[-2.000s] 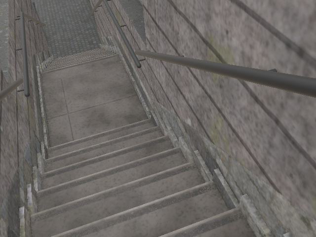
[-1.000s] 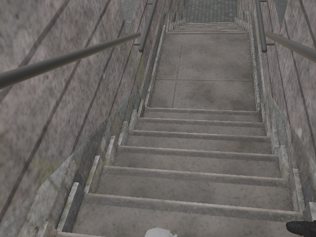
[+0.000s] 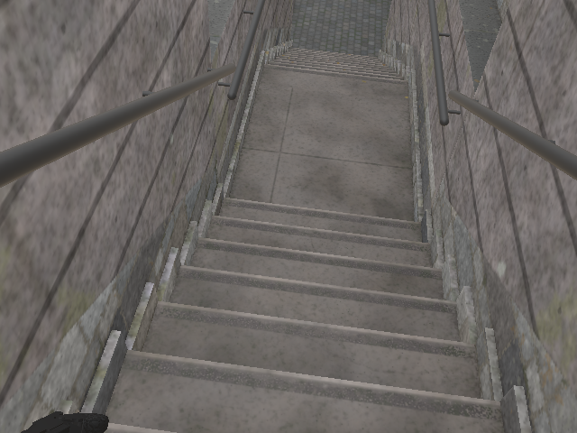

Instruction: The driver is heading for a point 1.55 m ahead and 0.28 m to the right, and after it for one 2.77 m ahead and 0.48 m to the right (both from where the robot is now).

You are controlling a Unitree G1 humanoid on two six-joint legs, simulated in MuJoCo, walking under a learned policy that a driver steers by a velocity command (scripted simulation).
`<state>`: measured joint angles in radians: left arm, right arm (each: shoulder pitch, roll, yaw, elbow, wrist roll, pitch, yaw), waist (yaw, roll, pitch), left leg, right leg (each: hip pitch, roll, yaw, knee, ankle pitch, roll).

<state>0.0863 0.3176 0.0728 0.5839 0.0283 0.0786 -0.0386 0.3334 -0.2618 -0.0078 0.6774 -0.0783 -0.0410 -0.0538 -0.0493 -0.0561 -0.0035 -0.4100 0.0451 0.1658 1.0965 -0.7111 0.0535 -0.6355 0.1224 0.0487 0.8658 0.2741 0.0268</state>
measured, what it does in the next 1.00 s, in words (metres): goes down, turning right: right foot 0.16 m lower, then left foot 0.16 m lower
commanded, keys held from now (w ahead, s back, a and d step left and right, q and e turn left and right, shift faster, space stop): w+e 0.52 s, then w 0.48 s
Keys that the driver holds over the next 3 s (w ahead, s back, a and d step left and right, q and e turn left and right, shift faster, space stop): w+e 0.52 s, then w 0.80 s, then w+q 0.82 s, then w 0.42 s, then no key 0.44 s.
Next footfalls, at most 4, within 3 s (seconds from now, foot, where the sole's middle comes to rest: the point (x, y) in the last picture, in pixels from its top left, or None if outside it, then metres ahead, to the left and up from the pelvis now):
0.14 right None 0.15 -0.06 -0.86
0.70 left None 0.45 0.02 -1.02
1.20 right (338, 412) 0.70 -0.22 -1.18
1.70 left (299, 346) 1.01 -0.13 -1.34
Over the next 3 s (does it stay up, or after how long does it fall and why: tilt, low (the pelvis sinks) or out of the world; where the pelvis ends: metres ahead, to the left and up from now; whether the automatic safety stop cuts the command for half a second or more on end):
stays up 1.50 -0.23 -0.88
